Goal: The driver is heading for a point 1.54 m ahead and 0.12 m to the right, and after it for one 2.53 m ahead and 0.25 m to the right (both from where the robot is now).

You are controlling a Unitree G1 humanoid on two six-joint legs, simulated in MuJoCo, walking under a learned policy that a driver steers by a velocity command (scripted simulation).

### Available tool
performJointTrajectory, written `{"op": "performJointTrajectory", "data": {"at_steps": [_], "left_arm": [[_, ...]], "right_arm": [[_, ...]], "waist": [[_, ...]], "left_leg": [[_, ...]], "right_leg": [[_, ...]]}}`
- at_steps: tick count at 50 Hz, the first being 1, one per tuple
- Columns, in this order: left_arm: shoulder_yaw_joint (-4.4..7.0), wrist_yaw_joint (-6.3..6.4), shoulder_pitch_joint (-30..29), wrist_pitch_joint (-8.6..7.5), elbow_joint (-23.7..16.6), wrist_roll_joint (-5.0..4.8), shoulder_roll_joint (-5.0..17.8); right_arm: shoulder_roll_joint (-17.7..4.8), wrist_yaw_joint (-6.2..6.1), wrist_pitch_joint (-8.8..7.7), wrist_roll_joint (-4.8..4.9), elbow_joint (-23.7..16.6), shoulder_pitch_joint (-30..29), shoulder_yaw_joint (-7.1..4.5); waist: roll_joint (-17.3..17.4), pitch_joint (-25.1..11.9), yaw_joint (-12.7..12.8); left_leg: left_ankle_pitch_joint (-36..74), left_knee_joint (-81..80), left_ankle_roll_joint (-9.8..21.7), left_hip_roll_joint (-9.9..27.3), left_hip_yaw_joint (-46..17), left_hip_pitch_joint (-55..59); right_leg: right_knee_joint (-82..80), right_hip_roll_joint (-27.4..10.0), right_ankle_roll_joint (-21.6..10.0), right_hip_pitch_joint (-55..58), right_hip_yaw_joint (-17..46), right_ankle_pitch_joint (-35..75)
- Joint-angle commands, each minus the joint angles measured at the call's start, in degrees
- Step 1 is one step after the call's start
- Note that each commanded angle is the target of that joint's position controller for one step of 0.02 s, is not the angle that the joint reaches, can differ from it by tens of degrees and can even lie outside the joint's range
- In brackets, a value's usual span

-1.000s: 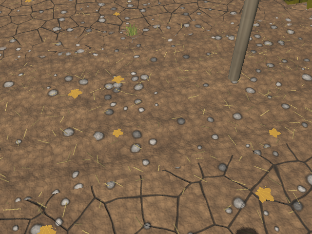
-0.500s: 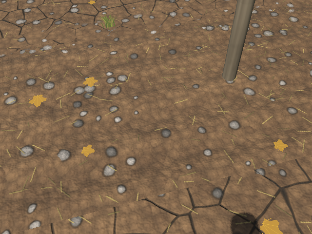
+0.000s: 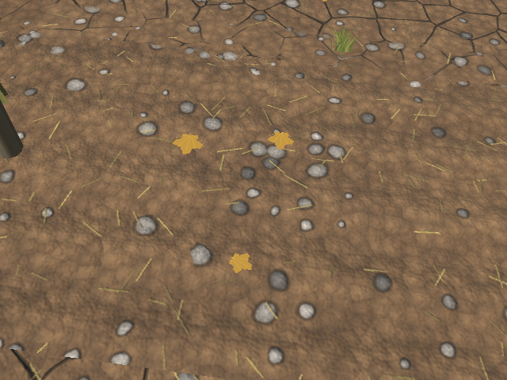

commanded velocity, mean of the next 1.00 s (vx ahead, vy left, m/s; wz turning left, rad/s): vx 0.02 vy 0.00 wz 0.13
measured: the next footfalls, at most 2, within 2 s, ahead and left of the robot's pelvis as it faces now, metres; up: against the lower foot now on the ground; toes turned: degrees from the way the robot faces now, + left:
right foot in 0.32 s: +0.16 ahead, -0.18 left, +0.00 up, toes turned +8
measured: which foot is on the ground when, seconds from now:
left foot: down 0.00-1.00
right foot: up 0.00-0.30, down 0.32-1.00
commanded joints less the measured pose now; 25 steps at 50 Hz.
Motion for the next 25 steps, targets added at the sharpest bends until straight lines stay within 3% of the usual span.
{"op": "performJointTrajectory", "data": {"at_steps": [1,4,7,14,16,17,18,19,20,25], "left_arm": [[1.47,0.37,6.1,0.92,-2.2,0.4,4.0],[1.28,0.47,2.9,1.0,-3.7,0.46,3.5],[1.29,0.52,0.1,1.12,-5.0,0.07,3.5],[0.91,-0.27,-0.6,0.11,-5.1,-0.52,2.9],[0.8,-1.05,1.6,-0.55,-4.3,0.05,2.8],[1.05,-1.27,3.0,-0.81,-4.3,0.65,4.9],[2.11,-1.48,1.1,-0.7,-3.7,0.61,8.8],[1.75,-1.77,1.6,-0.51,-3.4,0.49,5.5],[1.16,-1.79,1.0,-0.5,-3.5,0.33,3.6],[0.98,-1.21,1.4,-1.01,-3.5,0.0,4.0]], "right_arm": [[-9.6,-1.01,-0.64,-0.16,-5.4,-1.6,-2.88],[-8.5,-2.28,-0.5,0.3,-4.9,0.3,-2.55],[-7.6,-3.07,0.0,0.18,-4.1,0.6,-2.09],[-4.7,-2.25,0.01,-0.6,-1.7,2.1,-0.75],[-3.6,-2.05,-0.11,-0.41,-0.9,3.4,-0.06],[-3.2,-2.02,-0.52,-0.87,-0.7,4.8,0.15],[-4.0,-1.59,-1.07,-0.55,-0.7,8.8,-0.41],[-4.6,-1.33,-1.31,-0.64,-0.4,6.4,-0.4],[-5.0,-1.17,-1.1,-0.35,-1.2,3.6,-0.57],[-3.6,-1.12,-0.16,-0.17,-1.6,2.5,-0.55]], "waist": [[4.6,-11.4,2.7],[4.8,-12.4,1.3],[6.2,-10.8,0.3],[8.0,-7.0,-0.2],[6.2,-6.9,1.7],[3.9,-8.2,1.5],[-4.0,-8.9,-2.8],[-6.5,-9.9,-0.6],[-6.9,-8.4,0.0],[-3.1,-6.0,0.7]], "left_leg": [[8.0,-11.4,7.2,13.4,-17.9,10.3],[5.0,-11.6,5.9,14.0,-18.5,12.6],[-4.5,-12.7,4.2,13.1,-18.9,12.3],[-8.5,-11.3,5.6,11.9,-19.0,11.0],[-3.0,-8.2,3.4,9.8,-18.0,10.7],[-1.2,-5.6,1.4,8.4,-16.6,9.3],[-1.7,-5.3,-0.6,4.4,-11.6,8.0],[-4.4,-3.6,-1.9,3.0,-7.9,10.9],[-4.9,-2.6,-2.4,2.6,-7.3,11.3],[2.0,-1.9,-1.2,3.7,-8.3,12.9]], "right_leg": [[-5.6,-0.1,-0.3,-0.7,1.6,5.5],[-11.4,-1.1,0.8,-1.5,3.4,9.7],[-18.1,-1.7,1.4,0.1,4.1,12.9],[-34.8,-0.5,0.7,13.3,1.6,7.2],[-45.4,-0.8,-1.0,21.6,1.1,16.1],[-45.5,-4.8,-2.4,26.7,3.7,23.5],[-42.1,-6.2,-4.9,28.5,5.1,27.4],[-43.3,-5.4,-5.6,25.7,5.1,21.0],[-44.4,-5.1,-5.7,24.0,5.4,18.0],[-43.0,-3.4,-4.6,23.1,3.9,17.8]]}}
Keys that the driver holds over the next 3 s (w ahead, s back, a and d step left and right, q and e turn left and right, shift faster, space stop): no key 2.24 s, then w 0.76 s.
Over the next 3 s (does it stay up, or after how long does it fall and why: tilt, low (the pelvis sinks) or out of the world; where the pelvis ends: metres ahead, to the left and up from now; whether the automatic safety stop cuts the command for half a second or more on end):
stays up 0.37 -0.01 0.00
